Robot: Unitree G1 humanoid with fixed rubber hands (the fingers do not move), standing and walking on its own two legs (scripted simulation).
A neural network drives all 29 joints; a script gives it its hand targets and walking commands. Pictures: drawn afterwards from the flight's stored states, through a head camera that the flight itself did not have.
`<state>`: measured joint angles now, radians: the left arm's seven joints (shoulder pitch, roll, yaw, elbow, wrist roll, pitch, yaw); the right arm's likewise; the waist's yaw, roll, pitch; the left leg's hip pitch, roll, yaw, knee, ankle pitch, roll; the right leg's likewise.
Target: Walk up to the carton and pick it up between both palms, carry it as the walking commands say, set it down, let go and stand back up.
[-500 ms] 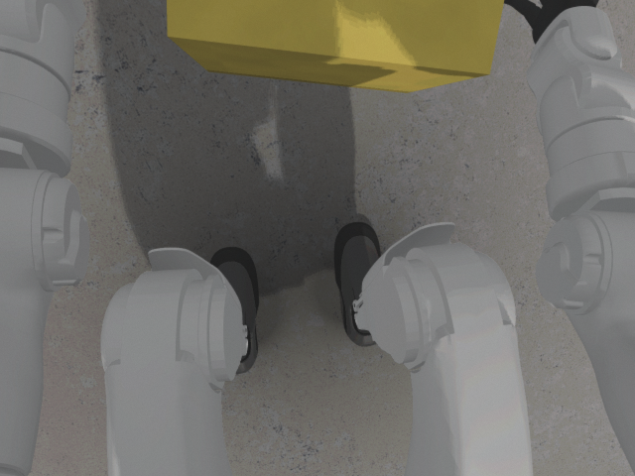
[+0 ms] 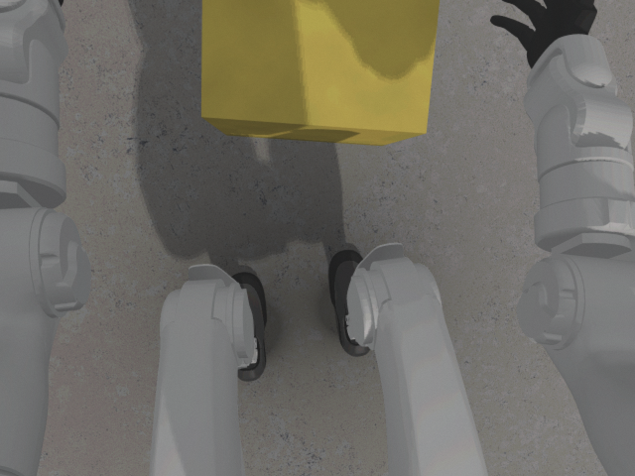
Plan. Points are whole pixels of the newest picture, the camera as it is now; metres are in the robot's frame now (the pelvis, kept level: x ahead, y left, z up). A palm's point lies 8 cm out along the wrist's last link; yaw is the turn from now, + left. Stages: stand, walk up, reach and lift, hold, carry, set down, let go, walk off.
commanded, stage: set down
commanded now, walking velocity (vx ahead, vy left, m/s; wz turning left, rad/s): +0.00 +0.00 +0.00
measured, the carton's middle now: (314, 57) +0.57 -0.06 -0.35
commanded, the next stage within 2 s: let go in 0.74 s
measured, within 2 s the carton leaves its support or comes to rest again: neither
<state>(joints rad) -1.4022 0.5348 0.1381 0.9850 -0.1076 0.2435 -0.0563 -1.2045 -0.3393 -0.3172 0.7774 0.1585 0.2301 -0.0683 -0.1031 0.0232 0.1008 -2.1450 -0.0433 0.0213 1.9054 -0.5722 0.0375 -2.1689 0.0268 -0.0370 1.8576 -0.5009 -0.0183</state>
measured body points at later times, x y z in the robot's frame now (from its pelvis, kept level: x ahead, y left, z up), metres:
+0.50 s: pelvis +0.02 +0.00 +0.13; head +0.35 +0.01 +0.43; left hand +0.61 +0.20 +0.03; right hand +0.53 -0.26 +0.03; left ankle +0.09 +0.10 -0.42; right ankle +0.11 -0.11 -0.42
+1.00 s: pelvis +0.06 +0.00 +0.23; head +0.36 +0.00 +0.56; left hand +0.56 +0.21 +0.10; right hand +0.50 -0.26 +0.10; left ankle +0.09 +0.10 -0.42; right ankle +0.11 -0.11 -0.42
